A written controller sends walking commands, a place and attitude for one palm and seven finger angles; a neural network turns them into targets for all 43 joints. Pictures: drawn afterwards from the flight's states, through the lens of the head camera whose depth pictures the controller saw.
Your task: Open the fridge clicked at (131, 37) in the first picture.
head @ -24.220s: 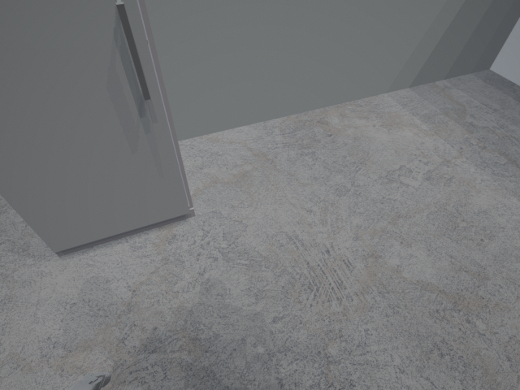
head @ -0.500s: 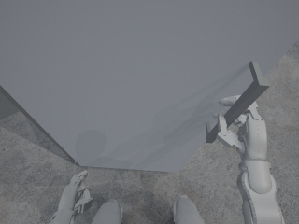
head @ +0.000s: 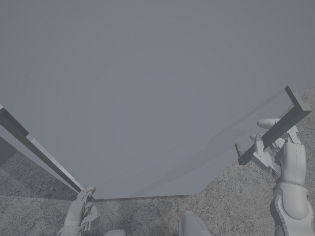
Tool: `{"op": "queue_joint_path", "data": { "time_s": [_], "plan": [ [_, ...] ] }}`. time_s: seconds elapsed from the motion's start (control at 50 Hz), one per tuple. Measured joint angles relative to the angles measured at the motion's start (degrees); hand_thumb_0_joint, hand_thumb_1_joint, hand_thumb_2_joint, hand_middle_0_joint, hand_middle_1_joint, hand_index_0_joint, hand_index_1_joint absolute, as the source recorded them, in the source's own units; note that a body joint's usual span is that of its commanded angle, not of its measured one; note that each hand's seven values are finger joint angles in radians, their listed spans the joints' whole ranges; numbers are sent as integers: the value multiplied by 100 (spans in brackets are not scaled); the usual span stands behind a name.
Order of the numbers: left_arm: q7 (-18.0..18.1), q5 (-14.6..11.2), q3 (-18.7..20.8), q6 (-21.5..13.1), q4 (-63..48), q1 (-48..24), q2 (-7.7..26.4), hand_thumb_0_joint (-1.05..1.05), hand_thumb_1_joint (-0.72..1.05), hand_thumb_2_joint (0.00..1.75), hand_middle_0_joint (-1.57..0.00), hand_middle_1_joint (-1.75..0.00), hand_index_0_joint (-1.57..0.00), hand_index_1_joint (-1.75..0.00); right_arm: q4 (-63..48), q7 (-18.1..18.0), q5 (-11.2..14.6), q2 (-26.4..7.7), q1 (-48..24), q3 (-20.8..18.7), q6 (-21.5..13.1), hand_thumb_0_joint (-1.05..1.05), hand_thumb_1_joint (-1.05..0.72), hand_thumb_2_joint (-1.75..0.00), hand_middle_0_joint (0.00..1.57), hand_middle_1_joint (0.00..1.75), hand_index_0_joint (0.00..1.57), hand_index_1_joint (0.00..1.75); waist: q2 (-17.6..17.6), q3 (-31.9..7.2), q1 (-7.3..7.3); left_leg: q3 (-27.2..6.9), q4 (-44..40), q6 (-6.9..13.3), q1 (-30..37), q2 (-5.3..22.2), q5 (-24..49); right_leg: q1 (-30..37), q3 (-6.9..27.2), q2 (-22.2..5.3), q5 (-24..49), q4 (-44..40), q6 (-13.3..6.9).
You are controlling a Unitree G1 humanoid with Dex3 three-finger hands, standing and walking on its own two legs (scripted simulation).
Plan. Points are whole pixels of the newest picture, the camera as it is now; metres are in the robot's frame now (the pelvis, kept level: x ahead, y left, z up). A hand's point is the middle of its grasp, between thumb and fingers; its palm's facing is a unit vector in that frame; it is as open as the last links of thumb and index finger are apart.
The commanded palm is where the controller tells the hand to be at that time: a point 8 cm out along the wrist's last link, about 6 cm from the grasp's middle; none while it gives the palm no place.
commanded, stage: walk backward, drawing the door open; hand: right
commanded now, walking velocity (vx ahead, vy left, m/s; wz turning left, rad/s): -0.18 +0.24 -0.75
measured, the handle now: (262, 133) +0.34 -0.22 +0.10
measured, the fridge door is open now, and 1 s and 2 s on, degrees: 56 75 70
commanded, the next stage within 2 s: stop walking and hold the door back in 0.42 s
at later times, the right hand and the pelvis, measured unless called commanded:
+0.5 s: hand (261, 220) +0.16 -0.16 +0.10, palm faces +0.56 +0.79 -0.25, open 5.8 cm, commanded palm +0.10 -0.19 +0.10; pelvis -0.03 +0.13 +0.01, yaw -19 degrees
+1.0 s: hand (263, 235) +0.13 -0.16 +0.11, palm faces +0.60 +0.78 -0.18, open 5.5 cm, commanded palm +0.11 -0.19 +0.10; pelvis -0.13 +0.17 +0.01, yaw -26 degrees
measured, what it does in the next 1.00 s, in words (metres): steps to the left, turning right: right foot, then left foot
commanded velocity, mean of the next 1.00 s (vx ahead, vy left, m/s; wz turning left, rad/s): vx -0.02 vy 0.02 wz -0.26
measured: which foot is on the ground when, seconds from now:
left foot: down 0.00-0.20, up 0.22-0.50, down 0.52-0.90, up 0.92-1.00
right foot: up 0.00-0.20, down 0.22-0.52, up 0.54-0.88, down 0.90-1.00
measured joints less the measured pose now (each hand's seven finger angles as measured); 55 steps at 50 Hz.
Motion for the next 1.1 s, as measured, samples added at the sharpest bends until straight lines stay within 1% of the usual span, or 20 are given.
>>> {"op": "queue_joint_path", "data": {
  "time_s": [0.04,0.08,0.14,0.2,0.22,0.26,0.32,0.42,0.5,0.54,0.56,0.6,0.64,0.68,0.78,0.9,0.94,0.98,1.02,1.1],
  "plan": [
    [62,17,75,46,98,-22,93,1,90,90,-20,-30,-20,-30,66,-14,37,42,118,-23,-54,-1,-71,-84,41,130,31,140,87,4,53,117,-53,79,102,133,-72,-54,-473,179,-293,732,39],
    [148,38,108,88,90,5,156,1,90,90,-20,-30,-20,-30,62,-22,35,45,227,-16,-113,-1,-71,-84,41,129,32,140,200,-1,115,289,-162,114,195,249,-32,140,-923,260,-458,589,42],
    [243,74,121,123,-29,74,217,1,90,90,-20,-30,-20,-30,-129,-14,-22,-4,342,39,-111,-1,-71,-84,41,129,33,140,350,-55,160,598,-193,187,177,330,-22,631,-1343,290,-383,-492,1],
    [287,94,108,126,-254,136,275,1,90,90,-20,-30,-20,-30,-483,-10,-59,-89,447,111,-90,-1,-70,-84,42,132,34,139,424,-157,158,855,183,236,-91,321,-181,1358,-1518,268,606,-2226,-78],
    [299,89,123,118,-331,111,263,1,90,90,-20,-30,-20,-30,-595,-21,-32,-150,445,117,-98,-1,-70,-84,42,133,34,139,464,-145,165,784,618,150,-303,322,-297,1453,-1468,268,1200,-2509,-268],
    [268,92,131,80,-282,-47,112,1,91,90,-19,-30,-20,-30,-565,-30,-52,-272,321,93,-150,-1,-70,-84,43,134,33,138,615,60,155,205,1757,-67,-688,146,-918,1440,-1351,303,1161,-2376,-516],
    [135,72,30,19,-199,-89,-49,1,91,90,-19,-30,-20,-30,-373,1,-146,-319,230,124,-61,-1,-70,-83,44,136,33,138,460,112,193,-162,2504,-201,-1000,-153,-950,1520,-918,163,1250,-2719,-461],
    [21,-5,-168,-64,-312,77,-162,1,90,90,-20,-30,-20,-30,-97,-69,-15,-244,198,161,93,-1,-71,-83,40,131,35,139,109,16,-1,-294,1470,-271,-746,-149,-661,1563,-438,-140,1734,-3271,-177],
    [-18,0,-268,-137,-377,162,-222,1,90,90,-20,-30,-20,-30,81,-111,161,-302,216,-60,108,-1,-70,-84,40,129,34,139,14,-98,-96,-298,2,-309,12,-181,-207,1330,-139,-216,1768,-3087,60],
    [-52,8,-317,-169,-398,143,-193,1,90,90,-20,-30,-21,-30,124,-136,121,-404,224,-283,73,-3,-67,-84,41,129,32,140,90,-138,-155,-284,-626,-222,244,-150,609,1039,-76,-150,1439,-2610,85],
    [-81,27,-343,-206,-384,117,-88,1,90,90,-20,-30,-23,-31,243,-153,71,-361,177,-343,10,-4,-66,-84,41,130,32,140,3,-101,-156,-224,-455,-123,151,-185,592,828,15,-97,891,-2053,28],
    [-60,37,-270,-151,-175,69,68,1,90,90,-20,-30,-25,-32,609,-154,56,-302,20,-336,-91,-4,-66,-84,41,131,33,140,11,-129,-213,-205,-280,1,48,-83,354,429,38,268,202,-646,-23],
    [6,22,-177,-57,62,42,220,1,90,90,-20,-30,-25,-32,1070,-146,10,-273,-231,-275,-175,-4,-65,-84,41,131,35,140,83,-170,-249,-204,-346,30,79,74,334,233,-177,538,159,404,-6],
    [81,-2,-110,37,239,20,364,1,90,90,-20,-30,-25,-32,1636,-89,-33,-315,-553,-218,-342,-5,-64,-85,42,132,37,140,135,-213,-192,-121,-456,18,137,215,434,245,-405,638,271,777,-2],
    [159,-56,60,179,318,53,676,1,90,90,-20,-30,-22,-31,2715,-39,-64,-353,-1499,-35,-415,-4,-64,-86,42,134,41,140,260,-303,-99,61,-632,8,90,428,697,826,-707,563,368,-198,-107],
    [121,-54,174,207,217,131,828,1,91,90,-20,-30,-21,-30,3338,-47,-105,-175,-2515,130,-464,1,-67,-86,44,137,43,140,426,-412,-48,133,-594,-69,-323,476,954,2046,-925,392,466,-2880,-363],
    [130,-63,202,187,182,104,717,1,91,90,-20,-30,-20,-30,3508,-43,-89,-213,-2813,184,-507,2,-68,-86,44,138,43,140,507,-269,-23,-21,1,-80,-570,405,215,2075,-983,398,1098,-3071,-425],
    [133,-127,159,143,161,188,545,1,91,90,-19,-30,-20,-30,3738,-108,-90,-203,-3014,238,-482,2,-69,-85,44,138,42,140,418,-186,3,-150,1075,-31,-870,131,-374,2058,-959,302,1205,-3055,-462],
    [118,-184,70,103,203,358,355,1,91,90,-19,-30,-20,-30,4026,-82,-125,-209,-3254,340,-420,2,-70,-84,45,139,42,140,284,-173,46,-135,1782,-24,-1049,-80,-462,2059,-819,208,1302,-3189,-483],
    [72,-245,-190,141,415,649,25,0,90,90,-20,-30,-20,-30,4664,43,-100,-224,-3875,558,-271,2,-70,-83,45,139,42,140,186,-146,-126,-46,1846,-38,-1054,-171,-318,2057,-723,111,1483,-3384,-446]
  ]
}}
